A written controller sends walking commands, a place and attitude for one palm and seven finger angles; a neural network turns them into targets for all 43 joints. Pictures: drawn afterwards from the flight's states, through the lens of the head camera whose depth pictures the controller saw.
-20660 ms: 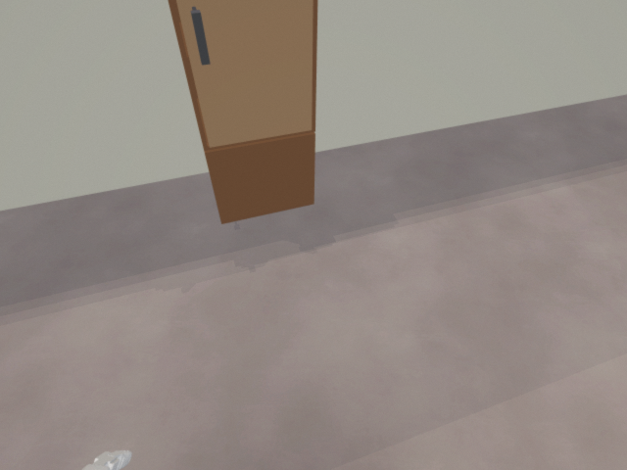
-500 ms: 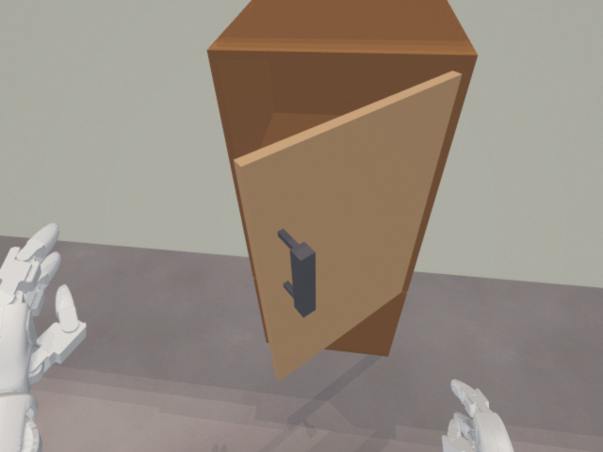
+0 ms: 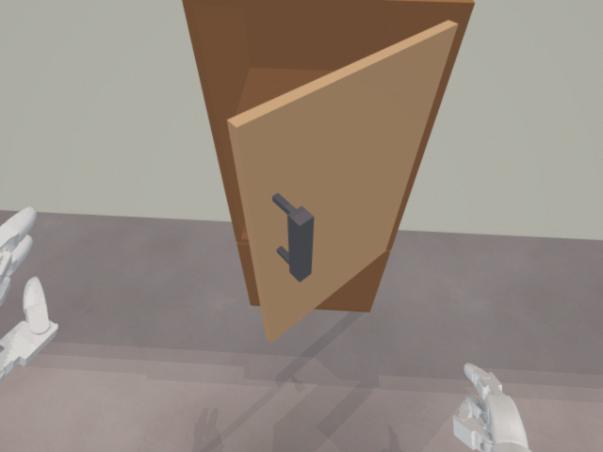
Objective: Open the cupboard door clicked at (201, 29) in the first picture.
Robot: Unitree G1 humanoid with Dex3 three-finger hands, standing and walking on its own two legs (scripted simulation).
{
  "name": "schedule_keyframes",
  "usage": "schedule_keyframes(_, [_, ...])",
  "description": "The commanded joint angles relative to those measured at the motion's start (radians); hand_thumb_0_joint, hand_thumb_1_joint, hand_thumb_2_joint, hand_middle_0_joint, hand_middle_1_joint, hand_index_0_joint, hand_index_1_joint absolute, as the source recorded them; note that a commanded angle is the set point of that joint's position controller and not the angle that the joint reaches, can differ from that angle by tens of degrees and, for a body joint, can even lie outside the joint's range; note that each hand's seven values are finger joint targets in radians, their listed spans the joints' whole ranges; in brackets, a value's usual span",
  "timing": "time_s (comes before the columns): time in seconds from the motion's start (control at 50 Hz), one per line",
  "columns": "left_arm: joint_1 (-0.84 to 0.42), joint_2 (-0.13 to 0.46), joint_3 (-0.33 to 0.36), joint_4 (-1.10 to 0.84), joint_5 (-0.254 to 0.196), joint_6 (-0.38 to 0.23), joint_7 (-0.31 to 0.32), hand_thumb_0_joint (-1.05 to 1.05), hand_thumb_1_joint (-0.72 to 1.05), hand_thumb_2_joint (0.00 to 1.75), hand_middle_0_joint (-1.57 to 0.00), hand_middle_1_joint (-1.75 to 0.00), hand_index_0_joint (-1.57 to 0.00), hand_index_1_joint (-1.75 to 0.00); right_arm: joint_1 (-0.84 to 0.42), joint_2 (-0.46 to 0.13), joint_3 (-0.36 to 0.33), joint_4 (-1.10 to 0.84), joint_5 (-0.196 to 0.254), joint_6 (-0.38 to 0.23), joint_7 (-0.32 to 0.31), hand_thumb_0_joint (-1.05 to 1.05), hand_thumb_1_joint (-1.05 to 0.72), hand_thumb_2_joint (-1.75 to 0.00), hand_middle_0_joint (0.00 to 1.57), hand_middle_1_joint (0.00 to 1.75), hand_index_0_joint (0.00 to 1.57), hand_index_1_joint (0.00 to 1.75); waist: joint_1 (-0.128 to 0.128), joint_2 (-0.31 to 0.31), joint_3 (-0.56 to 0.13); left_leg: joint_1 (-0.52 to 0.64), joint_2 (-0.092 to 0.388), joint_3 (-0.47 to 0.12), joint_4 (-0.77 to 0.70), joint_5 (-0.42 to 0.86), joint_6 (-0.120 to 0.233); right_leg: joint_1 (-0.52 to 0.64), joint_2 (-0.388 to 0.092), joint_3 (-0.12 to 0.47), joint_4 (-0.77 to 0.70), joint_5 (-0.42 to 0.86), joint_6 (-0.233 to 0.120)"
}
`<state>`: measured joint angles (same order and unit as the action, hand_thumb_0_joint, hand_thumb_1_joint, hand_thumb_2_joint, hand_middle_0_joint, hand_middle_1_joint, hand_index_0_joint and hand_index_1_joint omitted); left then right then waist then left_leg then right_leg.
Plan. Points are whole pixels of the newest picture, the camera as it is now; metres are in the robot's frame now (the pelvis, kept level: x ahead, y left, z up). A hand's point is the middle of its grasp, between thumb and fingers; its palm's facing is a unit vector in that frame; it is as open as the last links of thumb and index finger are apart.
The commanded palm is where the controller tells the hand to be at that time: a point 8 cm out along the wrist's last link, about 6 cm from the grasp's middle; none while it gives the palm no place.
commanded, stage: step back with the hand held close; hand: left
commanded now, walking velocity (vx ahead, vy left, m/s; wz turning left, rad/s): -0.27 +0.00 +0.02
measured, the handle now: (290, 238) +0.40 +0.05 +0.05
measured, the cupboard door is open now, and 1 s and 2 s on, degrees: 44 44 44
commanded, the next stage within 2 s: stop stepping back and stand still in 0.80 s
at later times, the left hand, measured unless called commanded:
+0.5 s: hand out of the picture +0.11 +0.28 +0.17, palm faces +0.47 -0.74 -0.48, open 7.4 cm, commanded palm +0.04 +0.32 +0.17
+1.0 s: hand out of the picture +0.01 +0.26 +0.17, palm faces +0.33 -0.79 -0.52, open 7.4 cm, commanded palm -0.05 +0.31 +0.17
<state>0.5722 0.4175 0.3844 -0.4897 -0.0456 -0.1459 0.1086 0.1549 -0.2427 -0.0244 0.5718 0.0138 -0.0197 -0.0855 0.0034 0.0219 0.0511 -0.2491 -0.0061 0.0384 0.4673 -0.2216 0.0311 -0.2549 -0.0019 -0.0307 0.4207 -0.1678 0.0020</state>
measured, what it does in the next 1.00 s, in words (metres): walks backwards: right foot, then left foot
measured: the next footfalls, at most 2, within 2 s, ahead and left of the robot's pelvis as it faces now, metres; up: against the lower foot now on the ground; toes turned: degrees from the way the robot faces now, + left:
right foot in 0.52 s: -0.09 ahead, -0.11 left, +0.00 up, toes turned +7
left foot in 0.80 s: -0.08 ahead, +0.09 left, +0.00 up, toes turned +2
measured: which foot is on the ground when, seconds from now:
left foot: down 0.00-0.64, up 0.66-0.78, down 0.80-1.00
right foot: down 0.00-0.42, up 0.44-0.50, down 0.52-0.82, up 0.84-1.00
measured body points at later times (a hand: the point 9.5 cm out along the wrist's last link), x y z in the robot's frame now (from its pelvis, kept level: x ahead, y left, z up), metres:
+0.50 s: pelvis -0.09 +0.01 -0.02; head -0.07 +0.03 +0.43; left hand +0.08 +0.32 +0.19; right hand +0.08 -0.22 -0.09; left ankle +0.02 +0.10 -0.74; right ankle -0.03 -0.12 -0.73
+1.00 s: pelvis -0.19 +0.01 +0.01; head -0.15 +0.04 +0.45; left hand -0.01 +0.30 +0.20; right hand +0.01 -0.21 -0.05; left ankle -0.12 +0.09 -0.74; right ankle -0.22 -0.12 -0.69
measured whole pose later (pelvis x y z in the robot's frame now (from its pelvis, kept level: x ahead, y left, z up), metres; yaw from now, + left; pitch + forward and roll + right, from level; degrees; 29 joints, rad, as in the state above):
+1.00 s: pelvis -0.19 +0.01 +0.01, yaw +0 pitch +1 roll -3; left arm 0.60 0.48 0.46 -0.62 -0.06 -0.18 0.12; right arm 0.11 -0.16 -0.01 0.58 0.00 -0.15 -0.04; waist 0.01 -0.02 0.06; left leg -0.32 0.02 0.03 0.37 -0.08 0.05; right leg -0.40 0.06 0.00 0.87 -0.43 0.03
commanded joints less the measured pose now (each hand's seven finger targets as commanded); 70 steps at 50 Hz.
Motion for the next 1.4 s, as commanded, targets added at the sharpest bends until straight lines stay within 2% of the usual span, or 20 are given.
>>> schedule_keyframes(0.0, [-0.004,0.182,0.173,-0.225,0.001,-0.076,0.044,0.00,0.90,0.90,-0.20,-0.30,-0.20,-0.30,-0.077,-0.111,-0.032,-0.175,-0.003,-0.061,-0.011,0.00,-0.90,-0.90,0.20,0.30,0.20,0.30,0.015,0.053,-0.199,-0.046,0.093,-0.093,-0.069,0.242,0.005,0.141,-0.041,0.053,0.048,0.243,0.000])
schedule_keyframes(0.16, [-0.051,0.146,0.164,-0.191,0.036,-0.100,0.051,0.00,0.90,0.90,-0.20,-0.30,-0.20,-0.30,-0.051,-0.130,-0.029,-0.179,-0.006,-0.091,-0.005,0.00,-0.90,-0.90,0.20,0.30,0.20,0.30,0.003,0.049,-0.085,-0.433,0.134,-0.152,-0.161,-0.360,0.063,0.239,-0.021,0.086,0.153,0.015,0.007])
schedule_keyframes(0.3, [-0.150,0.169,0.153,-0.268,0.041,-0.131,0.070,0.00,0.90,0.90,-0.20,-0.30,-0.20,-0.30,-0.019,-0.122,-0.021,-0.156,-0.017,-0.125,-0.003,0.00,-0.90,-0.90,0.20,0.30,0.20,0.30,-0.016,-0.002,-0.069,-0.258,0.061,-0.140,-0.009,-0.377,0.027,-0.065,-0.080,0.152,-0.032,-0.315,-0.028])
schedule_keyframes(0.44, [-0.041,0.182,0.222,-0.259,0.039,-0.155,0.069,0.00,0.90,0.90,-0.20,-0.30,-0.20,-0.30,-0.037,-0.108,-0.029,-0.161,-0.019,-0.157,-0.005,0.00,-0.90,-0.90,0.20,0.30,0.20,0.30,0.015,0.175,-0.188,-0.431,0.242,-0.286,-0.246,-0.346,0.095,0.250,0.058,0.041,0.389,-0.066,0.016])
schedule_keyframes(0.5, [-0.054,0.163,0.224,-0.204,0.051,-0.161,0.053,0.00,0.90,0.90,-0.20,-0.30,-0.20,-0.30,-0.048,-0.122,-0.036,-0.150,-0.027,-0.163,0.006,0.00,-0.90,-0.90,0.20,0.30,0.20,0.30,0.009,0.179,-0.063,-0.619,0.270,-0.298,-0.270,-0.516,0.128,0.306,0.083,0.065,0.408,-0.166,0.008])
schedule_keyframes(0.56, [-0.082,0.148,0.170,-0.179,0.020,-0.162,0.043,0.00,0.90,0.90,-0.20,-0.30,-0.20,-0.30,-0.040,-0.105,-0.037,-0.109,-0.025,-0.175,0.019,0.00,-0.90,-0.90,0.20,0.30,0.20,0.30,-0.006,-0.006,-0.039,-0.282,0.149,-0.196,-0.090,-0.265,0.037,0.008,0.009,0.168,0.033,-0.146,-0.051])
schedule_keyframes(0.6, [-0.101,0.177,0.146,-0.182,0.007,-0.165,0.044,0.00,0.90,0.90,-0.20,-0.30,-0.20,-0.30,-0.032,-0.083,-0.030,-0.085,-0.016,-0.167,0.029,0.00,-0.90,-0.90,0.20,0.30,0.20,0.30,-0.015,-0.145,-0.126,-0.005,0.030,-0.045,0.168,-0.038,-0.037,-0.182,-0.179,0.342,-0.134,0.055,-0.109])
schedule_keyframes(0.64, [-0.125,0.205,0.148,-0.235,0.018,-0.168,0.055,0.00,0.90,0.90,-0.20,-0.30,-0.20,-0.30,-0.050,-0.082,-0.040,-0.080,-0.002,-0.167,0.019,0.00,-0.90,-0.90,0.20,0.30,0.20,0.30,-0.004,-0.180,-0.259,-0.035,-0.021,-0.045,0.351,-0.091,-0.045,-0.033,-0.243,0.333,-0.056,0.531,-0.119])
schedule_keyframes(0.7, [-0.085,0.255,0.205,-0.279,0.024,-0.142,0.050,0.00,0.90,0.90,-0.20,-0.30,-0.20,-0.30,-0.086,-0.058,-0.015,-0.114,-0.007,-0.149,0.007,0.00,-0.90,-0.90,0.20,0.30,0.20,0.30,0.011,-0.181,-0.231,-0.147,-0.009,-0.037,0.270,-0.157,-0.042,0.092,-0.232,0.269,0.017,0.754,-0.118])
schedule_keyframes(0.74, [-0.078,0.241,0.200,-0.282,0.013,-0.129,0.049,0.00,0.90,0.90,-0.20,-0.30,-0.20,-0.30,-0.102,-0.061,0.000,-0.100,-0.014,-0.132,-0.011,0.00,-0.90,-0.90,0.20,0.30,0.20,0.30,-0.006,-0.001,-0.163,-0.083,-0.006,-0.034,0.007,0.096,-0.049,0.062,-0.134,0.185,0.088,0.687,-0.064])
schedule_keyframes(0.78, [-0.075,0.253,0.216,-0.322,0.013,-0.134,0.048,0.00,0.90,0.90,-0.20,-0.30,-0.20,-0.30,-0.073,-0.096,-0.025,-0.099,-0.014,-0.134,-0.011,0.00,-0.90,-0.90,0.20,0.30,0.20,0.30,0.012,0.254,-0.269,0.129,0.204,-0.202,-0.091,0.922,0.010,-0.010,0.036,0.063,0.267,0.099,0.024])
schedule_keyframes(0.82, [0.035,0.219,0.203,-0.235,0.005,-0.140,0.038,0.00,0.90,0.90,-0.20,-0.30,-0.20,-0.30,-0.038,-0.078,-0.042,-0.095,-0.022,-0.161,0.014,0.00,-0.90,-0.90,0.20,0.30,0.20,0.30,0.020,0.220,-0.335,0.278,0.319,-0.259,-0.056,1.172,0.060,-0.133,0.066,0.092,0.453,-0.355,-0.002])
schedule_keyframes(0.92, [0.066,0.175,0.179,-0.352,-0.012,-0.099,0.031,0.00,0.90,0.90,-0.20,-0.30,-0.20,-0.30,-0.007,-0.086,-0.055,-0.103,-0.012,-0.177,0.041,0.00,-0.90,-0.90,0.20,0.30,0.20,0.30,0.001,0.097,-0.324,0.277,0.271,-0.158,-0.094,0.783,0.079,-0.154,0.053,0.043,0.490,-0.227,0.025])
schedule_keyframes(1.02, [0.059,0.198,0.192,-0.279,-0.011,-0.046,0.064,0.00,0.90,0.90,-0.20,-0.30,-0.20,-0.30,-0.050,-0.088,-0.019,-0.118,-0.022,-0.172,0.007,0.00,-0.90,-0.90,0.20,0.30,0.20,0.30,-0.014,0.180,-0.138,-0.105,0.230,-0.190,-0.427,-0.412,0.049,0.051,0.068,-0.039,0.330,-0.328,0.017])
schedule_keyframes(1.1, [-0.014,0.181,0.144,-0.230,0.009,-0.040,0.078,0.00,0.90,0.90,-0.20,-0.30,-0.20,-0.30,-0.050,-0.075,-0.012,-0.103,-0.028,-0.151,-0.001,0.00,-0.90,-0.90,0.20,0.30,0.20,0.30,-0.013,0.165,-0.112,-0.175,0.088,-0.039,-0.274,-0.411,-0.047,0.222,0.061,-0.076,-0.064,-0.328,-0.039])
schedule_keyframes(1.14, [-0.052,0.233,0.150,-0.285,0.006,-0.044,0.071,0.00,0.90,0.90,-0.20,-0.30,-0.20,-0.30,-0.059,-0.062,-0.004,-0.099,-0.030,-0.135,0.002,0.00,-0.90,-0.90,0.20,0.30,0.20,0.30,-0.007,-0.136,-0.106,-0.045,-0.009,-0.035,0.287,-0.144,-0.049,-0.118,-0.263,0.355,-0.337,-0.406,-0.162])
schedule_keyframes(1.16, [-0.097,0.275,0.175,-0.335,0.006,-0.057,0.073,0.00,0.90,0.90,-0.20,-0.30,-0.20,-0.30,-0.067,-0.075,0.001,-0.086,-0.036,-0.134,0.002,0.00,-0.90,-0.90,0.20,0.30,0.20,0.30,0.009,-0.180,-0.068,-0.190,-0.002,-0.065,0.477,-0.113,-0.045,-0.130,-0.372,0.445,-0.361,-0.309,-0.210])
schedule_keyframes(1.22, [-0.131,0.192,0.128,-0.223,0.000,-0.070,0.051,0.00,0.90,0.90,-0.20,-0.30,-0.20,-0.30,0.000,-0.091,-0.019,-0.047,-0.017,-0.136,0.017,0.00,-0.90,-0.90,0.20,0.30,0.20,0.30,-0.038,-0.114,-0.134,-0.303,0.018,-0.054,0.611,-0.009,-0.067,-0.025,-0.265,0.283,-0.259,-0.350,-0.106])
schedule_keyframes(1.28, [-0.115,0.183,0.123,-0.089,0.019,-0.104,0.053,0.00,0.90,0.90,-0.20,-0.30,-0.20,-0.30,-0.027,-0.084,-0.014,-0.040,-0.018,-0.148,-0.006,0.00,-0.90,-0.90,0.20,0.30,0.20,0.30,-0.020,-0.032,-0.013,-0.341,0.048,-0.023,0.456,-0.033,-0.039,0.005,-0.270,0.261,-0.229,-0.181,-0.126])
schedule_keyframes(1.38, [-0.129,0.177,0.135,-0.039,0.028,-0.129,0.064,0.00,0.90,0.90,-0.20,-0.30,-0.20,-0.30,-0.003,-0.078,-0.021,-0.044,-0.017,-0.169,-0.019,0.00,-0.90,-0.90,0.20,0.30,0.20,0.30,0.009,-0.176,-0.044,-0.211,0.030,0.061,0.163,-0.126,0.004,0.111,-0.259,0.263,-0.180,-0.117,-0.124])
